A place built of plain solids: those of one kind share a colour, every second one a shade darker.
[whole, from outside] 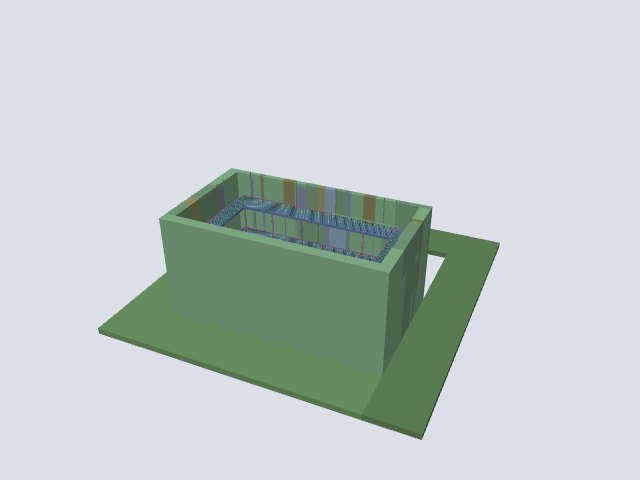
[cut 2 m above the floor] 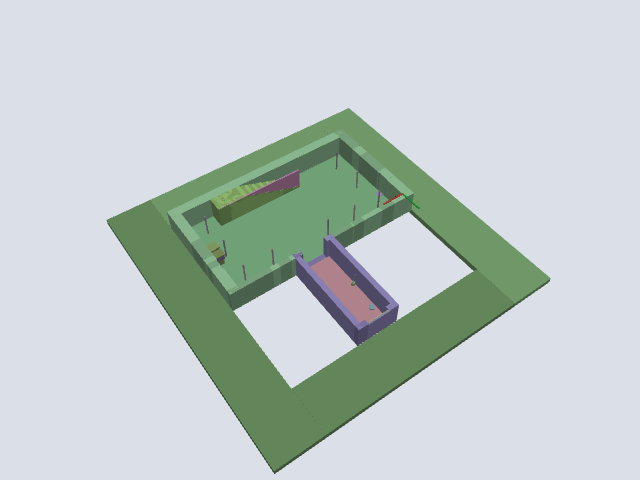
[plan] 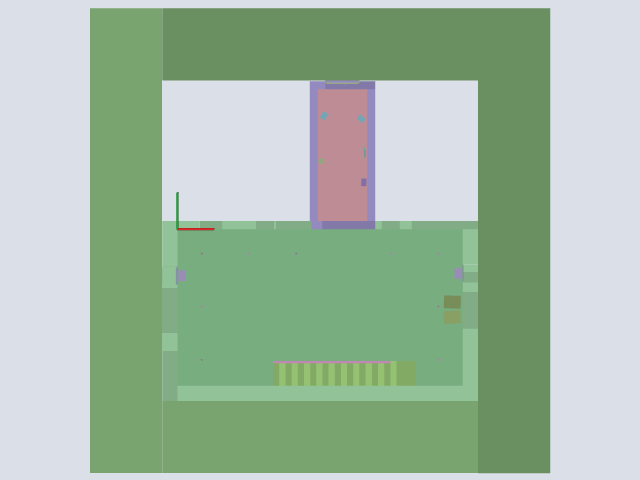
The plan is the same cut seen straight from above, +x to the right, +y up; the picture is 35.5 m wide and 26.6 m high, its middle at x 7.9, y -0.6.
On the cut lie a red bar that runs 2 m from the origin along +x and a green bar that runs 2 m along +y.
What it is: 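A tenement court of about 1900; a passage from the street opens on a paved court, and an outdoor stair climbs to two levels of galleries that run round it on iron posts, with the flats' doors along them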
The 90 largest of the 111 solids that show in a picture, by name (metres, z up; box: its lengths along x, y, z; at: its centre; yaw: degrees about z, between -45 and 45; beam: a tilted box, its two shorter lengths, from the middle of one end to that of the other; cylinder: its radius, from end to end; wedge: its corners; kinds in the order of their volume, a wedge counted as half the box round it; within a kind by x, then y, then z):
{
 "wall_court_1": {"box": [0.81, 0.79, 2.6], "at": [-0.45, -2.65, 1.3]},
 "wall_court_2": {"box": [0.81, 0.79, 2.4], "at": [-0.45, -2.65, 7.2]},
 "wall_court_3": {"box": [0.85, 2.77, 8.5], "at": [-0.42, -8.13, 4.15]},
 "wall_court_4": {"box": [0.85, 1.0, 3.1], "at": [-0.42, -6.25, 1.45]},
 "wall_court_5": {"box": [0.85, 2.49, 8.5], "at": [-0.42, -4.5, 4.15]},
 "wall_court_6": {"box": [0.85, 0.19, 3.1], "at": [-0.42, -3.17, 1.45]},
 "wall_court_7": {"box": [0.85, 2.5, 8.5], "at": [-0.42, -0.8, 4.15]},
 "wall_court_8": {"box": [2.08, 0.45, 8.5], "at": [0.19, 0.23, 4.15]},
 "wall_court_9": {"box": [0.25, 0.45, 6.1], "at": [1.35, 0.23, 2.95]},
 "wall_court_10": {"box": [0.75, 0.45, 3.1], "at": [1.85, 0.23, 1.45]},
 "wall_court_11": {"box": [0.75, 0.41, 2.6], "at": [1.85, 0.25, 4.3]},
 "wall_court_12": {"box": [0.75, 0.41, 2.4], "at": [1.85, 0.25, 7.2]},
 "wall_court_13": {"box": [1.87, 0.45, 8.5], "at": [3.42, 0.23, 4.15]},
 "wall_court_14": {"box": [1.0, 0.45, 3.1], "at": [4.85, 0.23, 1.45]},
 "wall_court_15": {"box": [1.0, 0.41, 2.6], "at": [4.85, 0.25, 4.3]},
 "wall_court_16": {"box": [1.0, 0.45, 6.1], "at": [5.96, 0.23, 2.95]},
 "wall_court_17": {"box": [1.0, 0.41, 2.4], "at": [5.96, 0.25, 7.2]},
 "wall_court_18": {"box": [0.96, 0.45, 8.5], "at": [6.94, 0.23, 4.15]},
 "wall_court_19": {"box": [0.61, 0.41, 2.6], "at": [7.72, 0.25, 4.3]},
 "wall_court_20": {"box": [17.51, 0.85, 8.5], "at": [7.91, -9.1, 4.15]},
 "wall_court_21": {"box": [1.0, 0.41, 2.4], "at": [9.46, 0.25, 7.2]},
 "wall_court_22": {"box": [1.06, 0.45, 8.5], "at": [10.79, 0.23, 4.15]},
 "wall_court_23": {"box": [1.0, 0.45, 3.1], "at": [11.82, 0.23, 1.45]},
 "wall_court_24": {"box": [1.0, 0.41, 2.6], "at": [11.82, 0.25, 4.3]},
 "wall_court_25": {"box": [0.66, 0.45, 8.5], "at": [12.65, 0.23, 4.15]},
 "wall_court_26": {"box": [1.0, 0.45, 6.1], "at": [13.48, 0.23, 2.95]},
 "wall_court_27": {"box": [1.0, 0.41, 2.4], "at": [13.48, 0.25, 7.2]},
 "wall_court_28": {"box": [2.68, 0.45, 8.5], "at": [15.32, 0.23, 4.15]},
 "wall_court_29": {"box": [0.85, 3.0, 8.5], "at": [16.23, -8.02, 4.15]},
 "wall_court_30": {"box": [0.85, 1.0, 6.1], "at": [16.23, -6.02, 2.95]},
 "wall_court_31": {"box": [0.85, 2.04, 8.5], "at": [16.23, -4.5, 4.15]},
 "wall_court_32": {"box": [0.85, 0.42, 3.1], "at": [16.23, -3.16, 1.45]},
 "wall_court_33": {"box": [0.85, 2.4, 8.5], "at": [16.23, -0.75, 4.15]},
 "wall_court_34": {"box": [0.81, 1.0, 2.4], "at": [16.26, -6.02, 7.2]},
 "wall_court_35": {"box": [0.81, 0.42, 2.6], "at": [16.26, -3.16, 4.3]},
 "wall_court_36": {"box": [0.81, 0.42, 2.4], "at": [16.26, -3.16, 7.2]},
 "wall_court_37": {"box": [0.81, 0.47, 2.6], "at": [16.26, -2.71, 1.3]},
 "wall_court_38": {"box": [0.81, 0.47, 2.6], "at": [16.26, -2.71, 4.3]},
 "wall_court_39": {"box": [0.81, 0.47, 2.4], "at": [16.26, -2.71, 7.2]},
 "wall_court_40": {"box": [0.81, 0.42, 2.6], "at": [16.26, -2.16, 1.3]},
 "flightA_1": {"box": [7.85, 1.38, 0.63], "at": [9.25, -7.99, -0.19]},
 "flightA_2": {"box": [7.51, 1.38, 0.75], "at": [9.42, -7.99, -0.12]},
 "flightA_3": {"box": [7.17, 1.38, 0.88], "at": [9.59, -7.99, -0.06]},
 "flightA_4": {"box": [6.83, 1.38, 1.0], "at": [9.76, -7.99, 0.0]},
 "flightA_5": {"box": [6.49, 1.38, 1.12], "at": [9.93, -7.99, 0.06]},
 "flightA_6": {"box": [6.15, 1.38, 1.24], "at": [10.1, -7.99, 0.12]},
 "flightA_7": {"box": [5.81, 1.38, 1.36], "at": [10.27, -7.99, 0.18]},
 "flightA_8": {"box": [5.47, 1.38, 1.49], "at": [10.44, -7.99, 0.24]},
 "flightA_9": {"box": [5.13, 1.38, 1.62], "at": [10.61, -7.99, 0.31]},
 "flightA_10": {"box": [4.78, 1.38, 1.75], "at": [10.78, -7.99, 0.37]},
 "flightA_11": {"box": [4.44, 1.38, 1.87], "at": [10.95, -7.99, 0.44]},
 "flightA_12": {"box": [4.1, 1.38, 2.0], "at": [11.12, -7.99, 0.5]},
 "flightA_13": {"box": [3.76, 1.38, 2.12], "at": [11.29, -7.99, 0.56]},
 "flightA_14": {"box": [3.42, 1.38, 2.25], "at": [11.46, -7.99, 0.62]},
 "flightA_15": {"box": [3.08, 1.38, 2.37], "at": [11.63, -7.99, 0.69]},
 "flightA_16": {"box": [2.74, 1.38, 2.5], "at": [11.8, -7.99, 0.75]},
 "flightA_17": {"box": [2.4, 1.38, 2.63], "at": [11.97, -7.99, 0.81]},
 "flightA_18": {"box": [2.06, 1.38, 2.75], "at": [12.14, -7.99, 0.87]},
 "flightA_19": {"box": [1.72, 1.38, 2.87], "at": [12.32, -7.99, 0.94]},
 "flightA_20": {"box": [1.37, 1.38, 3.0], "at": [12.49, -7.99, 1.0]},
 "flightA_21": {"box": [1.03, 1.38, 3.12], "at": [12.66, -7.99, 1.06]},
 "flightA_22": {"box": [0.69, 1.38, 3.24], "at": [12.83, -7.99, 1.12]},
 "flightA_23": {"box": [0.35, 1.38, 3.37], "at": [13.0, -7.99, 1.19]},
 "ground_garden_1": {"box": [4.0, 25.76, 0.5], "at": [-2.85, -0.64, -0.27]},
 "ground_garden_2": {"box": [17.51, 4.0, 0.5], "at": [7.91, -11.52, -0.27]},
 "ground_garden_3": {"box": [17.51, 4.0, 0.5], "at": [7.91, 10.24, -0.27]},
 "ground_garden_4": {"box": [4.0, 25.76, 0.5], "at": [18.66, -0.64, -0.27]},
 "floor_court_1": {"box": [15.83, 8.69, 0.5], "at": [7.91, -4.33, -0.25]},
 "wall_passage_1": {"box": [0.45, 8.2, 3.0], "at": [7.55, 4.1, 1.4]},
 "wall_passage_2": {"box": [0.7, 0.45, 3.0], "at": [7.68, 0.23, 1.4]},
 "wall_passage_3": {"box": [0.87, 0.45, 3.0], "at": [7.76, 7.97, 1.4]},
 "wall_passage_4": {"box": [1.9, 0.12, 2.9], "at": [9.14, 8.18, 1.45]},
 "wall_passage_5": {"box": [0.87, 0.45, 3.0], "at": [10.53, 7.97, 1.4]},
 "wall_passage_6": {"box": [0.7, 0.45, 3.0], "at": [10.61, 0.23, 1.4]},
 "wall_passage_7": {"box": [0.45, 8.2, 3.0], "at": [10.73, 4.1, 1.4]},
 "floor_passage_1": {"box": [2.75, 7.32, 0.5], "at": [9.14, 4.1, -0.25]},
 "floor_1": {"box": [1.3, 6.05, 0.2], "at": [0.64, -4.29, 5.9]},
 "floor_2": {"box": [15.83, 1.3, 0.2], "at": [7.91, -0.64, 2.9]},
 "floor_3": {"box": [15.83, 1.3, 0.2], "at": [7.91, -0.64, 5.9]},
 "wall_head_court_1": {"box": [0.85, 1.0, 2.8], "at": [-0.42, -6.25, 7.0]},
 "wall_head_court_2": {"box": [0.85, 0.19, 2.8], "at": [-0.42, -3.17, 7.0]},
 "wall_head_court_3": {"box": [1.0, 0.45, 2.8], "at": [4.85, 0.23, 7.0]},
 "wall_head_court_4": {"box": [0.61, 0.45, 2.8], "at": [7.72, 0.23, 7.0]},
 "wall_head_court_5": {"box": [1.0, 0.45, 2.8], "at": [11.82, 0.23, 7.0]},
 "wall_head_court_6": {"box": [0.85, 0.42, 5.8], "at": [16.23, -2.16, 5.5]},
 "wall_screen_1": {"box": [7.86, 0.12, 7.1], "at": [9.23, -7.37, 3.45]},
 "wall_over_court_1": {"box": [0.39, 0.45, 2.8], "at": [8.22, 0.23, 7.0]},
 "wall_over_court_2": {"box": [0.54, 0.45, 5.72], "at": [8.69, 0.23, 5.54]},
 "wall_over_court_3": {"box": [1.0, 0.45, 3.32], "at": [9.46, 0.23, 4.34]},
 "wall_over_court_4": {"box": [0.3, 0.45, 5.72], "at": [10.11, 0.23, 5.54]}
}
